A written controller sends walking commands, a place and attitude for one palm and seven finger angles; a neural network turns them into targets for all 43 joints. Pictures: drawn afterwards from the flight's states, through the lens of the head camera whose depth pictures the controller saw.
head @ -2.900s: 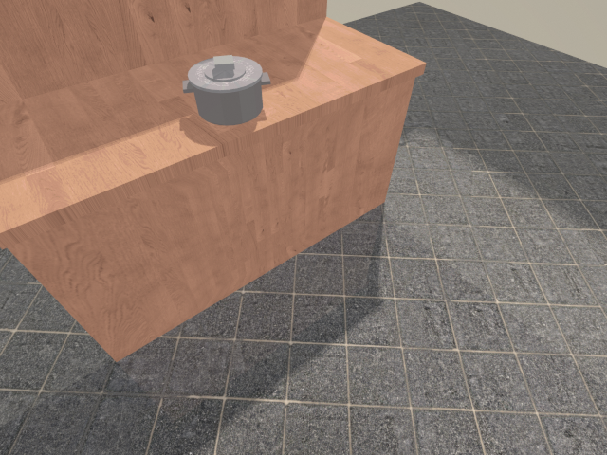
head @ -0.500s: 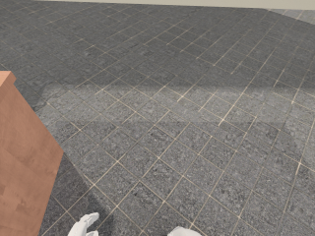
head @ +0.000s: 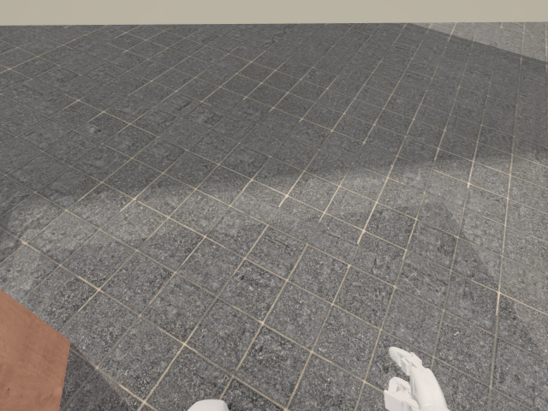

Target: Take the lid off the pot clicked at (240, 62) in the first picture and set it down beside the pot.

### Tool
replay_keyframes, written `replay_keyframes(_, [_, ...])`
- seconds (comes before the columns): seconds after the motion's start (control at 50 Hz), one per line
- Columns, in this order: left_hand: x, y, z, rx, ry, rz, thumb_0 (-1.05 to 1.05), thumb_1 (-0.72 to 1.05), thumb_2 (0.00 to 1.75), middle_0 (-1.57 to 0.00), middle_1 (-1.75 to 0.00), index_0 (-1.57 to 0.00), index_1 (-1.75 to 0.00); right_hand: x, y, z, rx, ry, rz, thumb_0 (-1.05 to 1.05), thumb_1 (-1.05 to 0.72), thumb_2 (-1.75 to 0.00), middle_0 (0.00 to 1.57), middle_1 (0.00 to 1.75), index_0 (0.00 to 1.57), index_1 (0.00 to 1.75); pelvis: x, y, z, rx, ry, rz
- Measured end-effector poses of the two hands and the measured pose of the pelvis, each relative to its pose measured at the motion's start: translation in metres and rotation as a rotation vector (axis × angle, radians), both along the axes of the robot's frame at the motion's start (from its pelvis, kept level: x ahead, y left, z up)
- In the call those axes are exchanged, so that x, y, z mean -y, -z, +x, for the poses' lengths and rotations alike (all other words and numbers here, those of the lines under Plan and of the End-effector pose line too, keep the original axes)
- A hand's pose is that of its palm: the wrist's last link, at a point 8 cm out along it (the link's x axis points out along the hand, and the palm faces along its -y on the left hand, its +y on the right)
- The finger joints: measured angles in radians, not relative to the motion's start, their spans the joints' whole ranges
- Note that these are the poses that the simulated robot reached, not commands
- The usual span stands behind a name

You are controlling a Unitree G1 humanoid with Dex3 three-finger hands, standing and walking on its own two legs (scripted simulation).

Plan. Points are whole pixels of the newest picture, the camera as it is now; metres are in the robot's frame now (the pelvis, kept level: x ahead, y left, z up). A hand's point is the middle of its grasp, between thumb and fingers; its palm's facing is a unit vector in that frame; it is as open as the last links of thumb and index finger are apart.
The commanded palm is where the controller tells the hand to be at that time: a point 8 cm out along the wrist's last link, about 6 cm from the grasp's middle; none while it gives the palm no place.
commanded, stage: walk to a spot facing it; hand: left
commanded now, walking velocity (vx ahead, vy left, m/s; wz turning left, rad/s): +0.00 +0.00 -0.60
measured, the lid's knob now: out of the picture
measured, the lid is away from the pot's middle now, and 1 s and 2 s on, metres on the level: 0.00 0.00 0.00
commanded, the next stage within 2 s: none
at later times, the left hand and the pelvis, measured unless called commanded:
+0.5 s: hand (217, 343) +0.23 +0.13 -0.14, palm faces -0.31 -0.90 -0.30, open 7.4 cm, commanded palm none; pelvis +0.04 -0.03 +0.00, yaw -18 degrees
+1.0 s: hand (203, 339) +0.24 +0.16 -0.16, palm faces -0.52 -0.83 -0.18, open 7.4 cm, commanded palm none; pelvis +0.07 +0.03 +0.02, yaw -37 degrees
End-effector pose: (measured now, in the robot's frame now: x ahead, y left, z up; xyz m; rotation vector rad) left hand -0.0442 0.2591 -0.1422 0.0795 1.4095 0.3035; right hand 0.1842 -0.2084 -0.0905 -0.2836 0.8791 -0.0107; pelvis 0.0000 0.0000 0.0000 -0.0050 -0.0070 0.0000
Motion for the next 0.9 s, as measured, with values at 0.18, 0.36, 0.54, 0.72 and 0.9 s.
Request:
replay_keyframes(0.18, [-0.009,-0.014,0.121,0.108,0.199,-0.037,0.01,0.91,0.90,-0.19,-0.30,-0.20,-0.30,0.013,0.006,-0.083,-0.198,0.237,-0.007,0.01,-0.91,-0.90,0.20,0.30,0.20,0.30,-0.013,-0.016,0.022,0.001,0.113,-0.021])
replay_keyframes(0.36, [0.038,-0.029,0.237,0.217,0.457,0.005,0.01,0.91,0.90,-0.19,-0.30,-0.20,-0.30,0.052,0.035,-0.184,-0.381,0.512,0.036,0.01,-0.91,-0.90,0.20,0.30,0.20,0.30,0.007,-0.007,0.039,-0.012,0.245,0.007])
replay_keyframes(0.54, [0.089,-0.043,0.286,0.296,0.591,0.038,0.00,0.91,0.90,-0.20,-0.30,-0.20,-0.30,0.075,0.048,-0.214,-0.444,0.635,0.069,0.01,-0.91,-0.90,0.19,0.30,0.20,0.30,0.029,-0.006,0.047,-0.012,0.345,0.019])
replay_keyframes(0.72, [0.096,-0.032,0.291,0.245,0.665,-0.027,0.00,0.90,0.90,-0.20,-0.30,-0.21,-0.30,0.068,0.029,-0.170,-0.278,0.684,0.066,0.01,-0.91,-0.90,0.19,0.30,0.20,0.30,0.016,-0.011,0.054,-0.018,0.458,0.017])
replay_keyframes(0.9, [0.066,-0.006,0.305,0.179,0.711,-0.081,0.01,0.90,0.90,-0.20,-0.30,-0.20,-0.30,0.031,0.007,-0.161,-0.187,0.739,0.005,0.01,-0.91,-0.90,0.20,0.30,0.20,0.30,-0.018,-0.007,0.063,-0.014,0.574,-0.008])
